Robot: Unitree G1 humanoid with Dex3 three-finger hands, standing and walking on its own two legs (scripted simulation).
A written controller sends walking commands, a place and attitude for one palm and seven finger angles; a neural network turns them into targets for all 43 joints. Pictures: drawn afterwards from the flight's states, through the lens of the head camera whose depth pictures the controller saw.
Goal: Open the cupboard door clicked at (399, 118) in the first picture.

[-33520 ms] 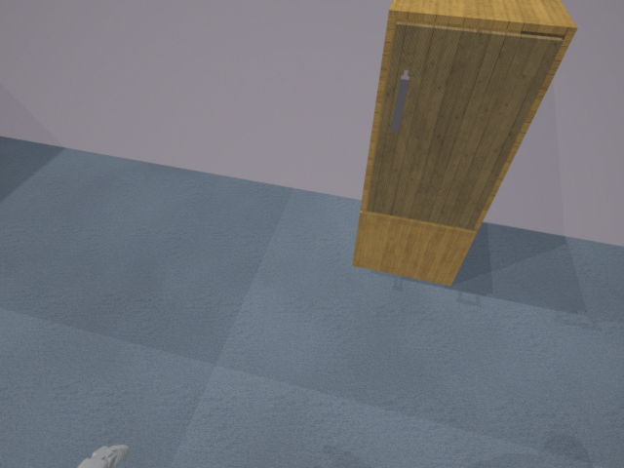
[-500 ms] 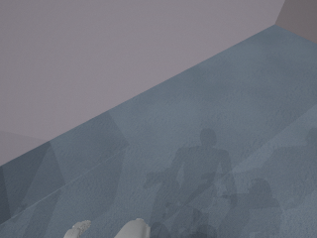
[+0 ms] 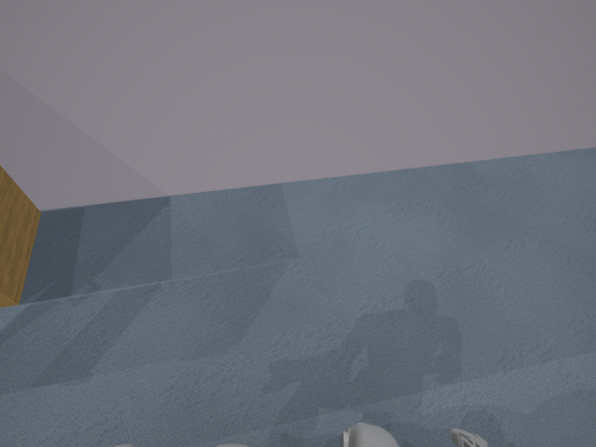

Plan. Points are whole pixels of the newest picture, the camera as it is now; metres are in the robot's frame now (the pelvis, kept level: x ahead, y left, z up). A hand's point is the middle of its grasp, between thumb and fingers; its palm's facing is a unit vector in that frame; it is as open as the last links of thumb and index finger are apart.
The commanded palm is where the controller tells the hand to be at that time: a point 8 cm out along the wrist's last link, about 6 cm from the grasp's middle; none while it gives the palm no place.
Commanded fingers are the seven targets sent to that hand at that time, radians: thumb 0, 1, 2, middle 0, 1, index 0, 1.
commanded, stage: turn to face it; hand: left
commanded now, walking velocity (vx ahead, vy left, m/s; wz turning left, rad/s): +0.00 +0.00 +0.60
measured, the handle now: out of the picture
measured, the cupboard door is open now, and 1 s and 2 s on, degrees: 50 50 50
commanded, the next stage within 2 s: take the last steps up to it in 1.74 s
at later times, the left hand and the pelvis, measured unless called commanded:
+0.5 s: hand out of the picture +0.04 +0.13 -0.15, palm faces +0.28 -0.93 -0.25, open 7.4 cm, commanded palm none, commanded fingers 0.00 0.90 0.90 -0.20 -0.30 -0.20 -0.30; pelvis +0.01 -0.07 +0.01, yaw +19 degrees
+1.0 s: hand out of the picture -0.04 +0.19 -0.16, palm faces +0.58 -0.77 -0.26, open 7.4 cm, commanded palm none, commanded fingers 0.00 0.90 0.90 -0.20 -0.30 -0.20 -0.30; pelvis +0.00 -0.05 +0.00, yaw +35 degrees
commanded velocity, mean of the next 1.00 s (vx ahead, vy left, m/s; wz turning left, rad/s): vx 0.00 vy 0.00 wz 0.60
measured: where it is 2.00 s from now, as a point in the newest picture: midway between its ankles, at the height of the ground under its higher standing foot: outside the picture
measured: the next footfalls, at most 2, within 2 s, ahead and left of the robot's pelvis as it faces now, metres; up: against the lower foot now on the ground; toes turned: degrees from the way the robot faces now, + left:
right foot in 0.26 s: +0.05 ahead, -0.16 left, +0.00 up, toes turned +7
left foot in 0.70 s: -0.01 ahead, +0.07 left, +0.00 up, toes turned +32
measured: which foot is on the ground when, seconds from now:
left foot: down 0.00-0.26, up 0.28-0.68, down 0.70-1.00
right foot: up 0.00-0.24, down 0.26-0.70, up 0.72-1.00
